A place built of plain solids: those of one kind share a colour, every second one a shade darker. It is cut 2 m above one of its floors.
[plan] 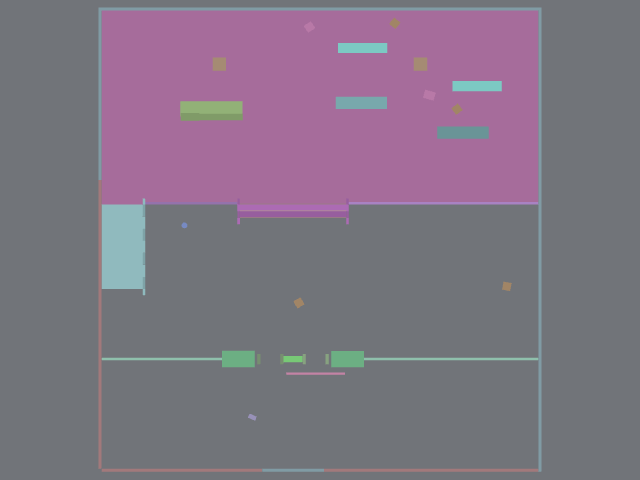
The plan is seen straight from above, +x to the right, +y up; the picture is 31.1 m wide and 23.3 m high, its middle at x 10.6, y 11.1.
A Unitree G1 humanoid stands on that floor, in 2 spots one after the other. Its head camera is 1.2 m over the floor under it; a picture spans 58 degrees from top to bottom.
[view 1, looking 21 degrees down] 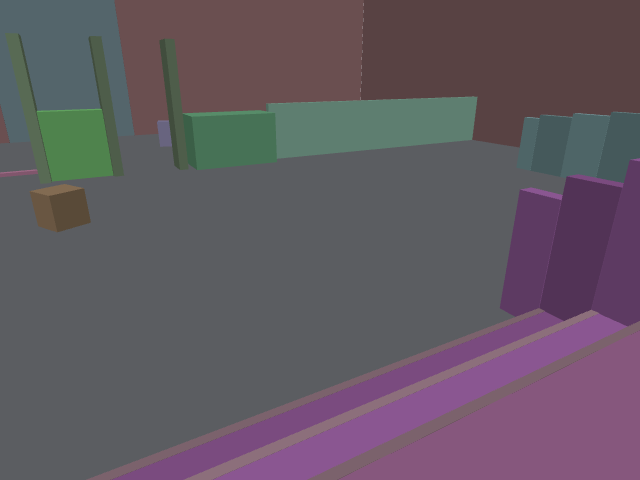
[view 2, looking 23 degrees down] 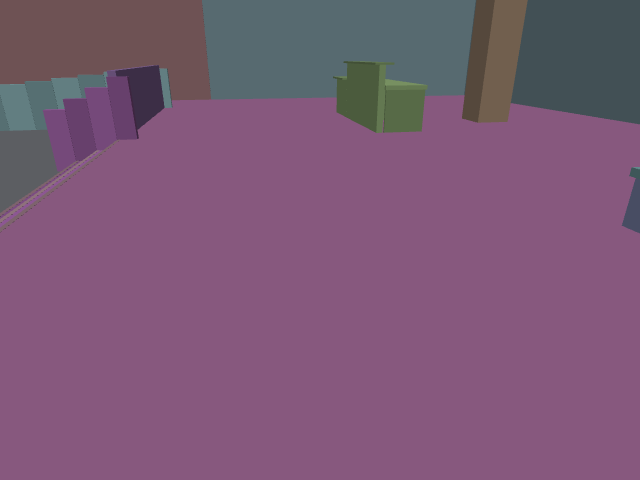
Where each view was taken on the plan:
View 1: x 9.29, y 13.72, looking -119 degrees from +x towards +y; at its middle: ground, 4.62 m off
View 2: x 14.00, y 14.62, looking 169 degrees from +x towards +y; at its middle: rear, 3.07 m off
